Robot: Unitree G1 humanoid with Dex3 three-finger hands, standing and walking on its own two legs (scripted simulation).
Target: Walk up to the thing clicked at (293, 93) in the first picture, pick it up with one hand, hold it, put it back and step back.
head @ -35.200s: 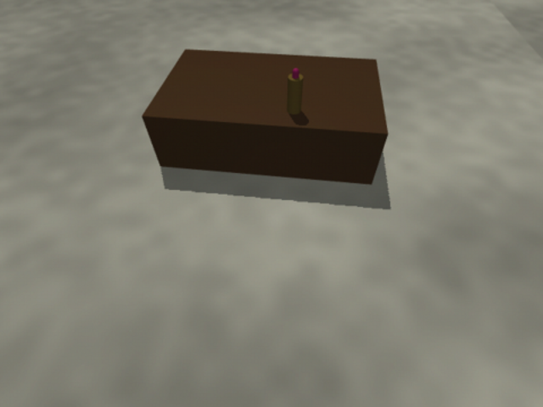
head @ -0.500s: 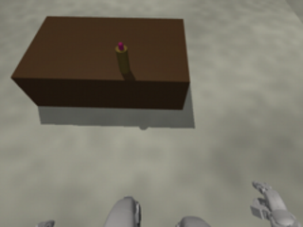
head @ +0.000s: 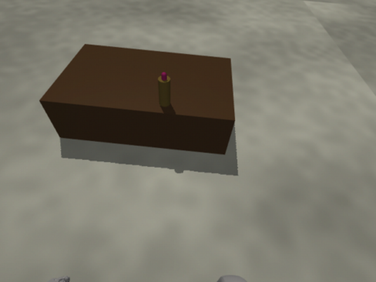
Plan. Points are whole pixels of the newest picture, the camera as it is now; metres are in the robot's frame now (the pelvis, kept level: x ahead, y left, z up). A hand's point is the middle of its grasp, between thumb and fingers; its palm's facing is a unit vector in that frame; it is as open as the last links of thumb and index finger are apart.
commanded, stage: step back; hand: left
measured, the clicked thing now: (164, 88) +1.12 +0.15 -0.33
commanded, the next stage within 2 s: stand in 0.80 s
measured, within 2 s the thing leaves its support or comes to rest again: neither
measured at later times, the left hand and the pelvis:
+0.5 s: hand out of the picture +0.07 +0.27 -0.16, palm faces +0.04 -0.92 -0.38, open 7.4 cm; pelvis +0.03 +0.00 -0.01, yaw +0 degrees
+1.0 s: hand (94, 275) +0.16 +0.23 -0.15, palm faces -0.06 -0.94 -0.33, open 7.4 cm; pelvis +0.06 -0.02 +0.01, yaw -3 degrees
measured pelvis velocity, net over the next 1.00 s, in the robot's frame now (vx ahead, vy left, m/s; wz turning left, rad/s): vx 0.06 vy -0.02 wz -0.04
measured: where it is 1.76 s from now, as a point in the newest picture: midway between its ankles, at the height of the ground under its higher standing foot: outside the picture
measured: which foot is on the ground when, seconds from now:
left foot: down 0.00-0.16, up 0.18-0.40, down 0.42-1.00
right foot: up 0.00-0.10, down 0.12-1.00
